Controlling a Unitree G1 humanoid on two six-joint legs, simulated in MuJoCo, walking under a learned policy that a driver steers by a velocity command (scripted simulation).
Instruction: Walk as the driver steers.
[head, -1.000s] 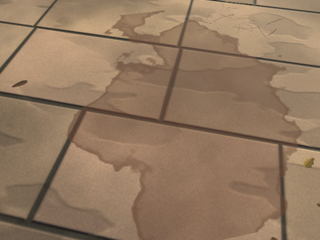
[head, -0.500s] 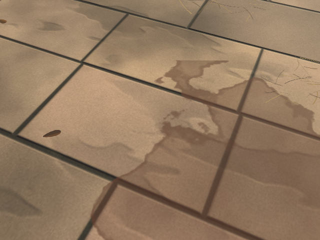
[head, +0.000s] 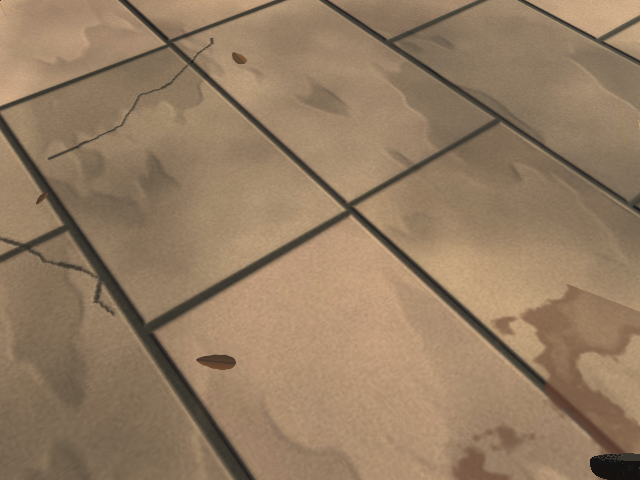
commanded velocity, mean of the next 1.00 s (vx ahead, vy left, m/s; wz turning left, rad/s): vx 1.00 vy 0.00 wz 0.99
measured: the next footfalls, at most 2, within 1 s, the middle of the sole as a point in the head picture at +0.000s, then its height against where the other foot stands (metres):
left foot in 0.18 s outside the picture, level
right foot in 0.58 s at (326, 335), level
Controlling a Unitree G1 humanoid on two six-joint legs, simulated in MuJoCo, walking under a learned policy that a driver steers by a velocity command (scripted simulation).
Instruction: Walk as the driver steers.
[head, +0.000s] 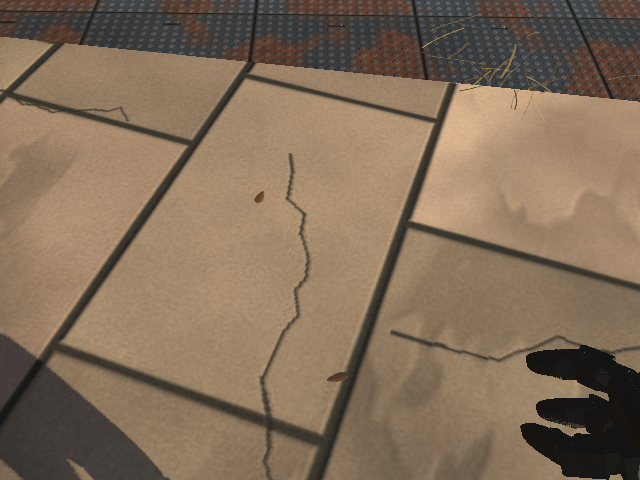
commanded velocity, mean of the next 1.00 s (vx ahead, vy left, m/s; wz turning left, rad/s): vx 0.24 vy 0.00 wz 0.24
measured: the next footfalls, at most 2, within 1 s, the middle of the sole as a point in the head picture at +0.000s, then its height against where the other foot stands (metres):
left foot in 0.04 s outside the picture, level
right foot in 0.42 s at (372, 416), level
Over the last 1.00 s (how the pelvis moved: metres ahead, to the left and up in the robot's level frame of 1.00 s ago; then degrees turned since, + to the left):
0.87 0.31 -0.03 57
